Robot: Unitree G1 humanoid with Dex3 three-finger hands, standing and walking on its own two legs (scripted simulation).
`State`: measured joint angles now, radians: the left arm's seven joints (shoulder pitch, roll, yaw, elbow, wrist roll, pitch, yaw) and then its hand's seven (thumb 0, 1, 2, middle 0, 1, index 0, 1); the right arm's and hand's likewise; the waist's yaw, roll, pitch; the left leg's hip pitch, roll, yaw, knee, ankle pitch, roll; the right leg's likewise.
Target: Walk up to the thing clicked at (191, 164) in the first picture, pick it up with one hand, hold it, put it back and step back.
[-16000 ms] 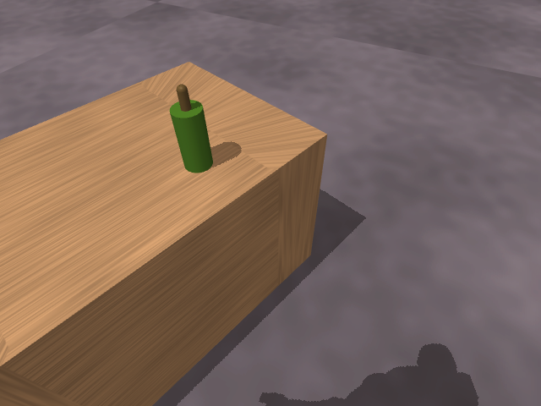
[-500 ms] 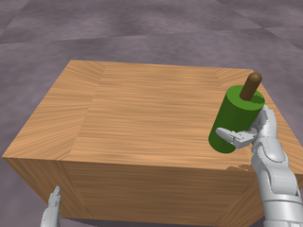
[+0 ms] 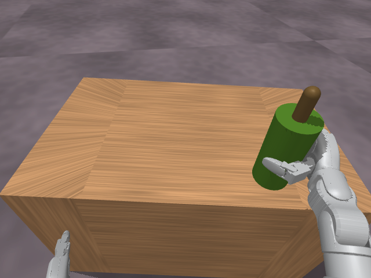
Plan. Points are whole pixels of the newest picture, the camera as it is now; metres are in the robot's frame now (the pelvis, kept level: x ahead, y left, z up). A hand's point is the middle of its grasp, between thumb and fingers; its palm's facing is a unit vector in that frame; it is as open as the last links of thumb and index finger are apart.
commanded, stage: hold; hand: right
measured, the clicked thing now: (287, 139) +0.33 -0.16 +0.19
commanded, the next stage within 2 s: none
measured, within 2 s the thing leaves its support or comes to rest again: neither
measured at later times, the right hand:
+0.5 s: hand (289, 144) +0.33 -0.17 +0.18, palm faces +0.15 +0.99 -0.03, open 10.9 cm
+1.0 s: hand (291, 148) +0.33 -0.17 +0.18, palm faces +0.16 +0.99 -0.03, open 10.9 cm
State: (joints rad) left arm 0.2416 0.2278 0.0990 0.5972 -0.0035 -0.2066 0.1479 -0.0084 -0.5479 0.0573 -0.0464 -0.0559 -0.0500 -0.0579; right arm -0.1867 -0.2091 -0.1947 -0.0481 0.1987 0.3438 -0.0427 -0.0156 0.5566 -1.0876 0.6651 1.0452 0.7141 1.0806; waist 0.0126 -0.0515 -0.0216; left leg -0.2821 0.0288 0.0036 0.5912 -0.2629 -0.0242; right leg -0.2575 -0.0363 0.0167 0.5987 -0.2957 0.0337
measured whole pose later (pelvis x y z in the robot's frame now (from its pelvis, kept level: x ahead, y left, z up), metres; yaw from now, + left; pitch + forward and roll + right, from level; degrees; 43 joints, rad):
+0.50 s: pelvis +0.00 +0.00 +0.00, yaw +0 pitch -3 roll +0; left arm 0.24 0.23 0.10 0.61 0.00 -0.24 0.14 -0.01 -0.55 0.06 -0.05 -0.06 -0.06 -0.06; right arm -0.21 -0.22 -0.20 -0.11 0.21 0.44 -0.04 -0.02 0.56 -1.09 0.66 1.05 0.71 1.08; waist 0.01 -0.06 -0.02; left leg -0.27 0.03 0.01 0.59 -0.26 -0.02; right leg -0.25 -0.03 0.02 0.59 -0.29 0.03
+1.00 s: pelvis +0.00 +0.00 +0.00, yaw +0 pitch -3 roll +0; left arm 0.24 0.23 0.10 0.62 0.00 -0.25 0.14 -0.01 -0.55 0.06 -0.05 -0.06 -0.05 -0.06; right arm -0.17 -0.21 -0.21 -0.15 0.20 0.45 -0.04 -0.02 0.56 -1.09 0.66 1.05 0.71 1.08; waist 0.01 -0.05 -0.03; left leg -0.27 0.03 0.01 0.59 -0.27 -0.03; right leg -0.25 -0.03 0.02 0.60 -0.30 0.03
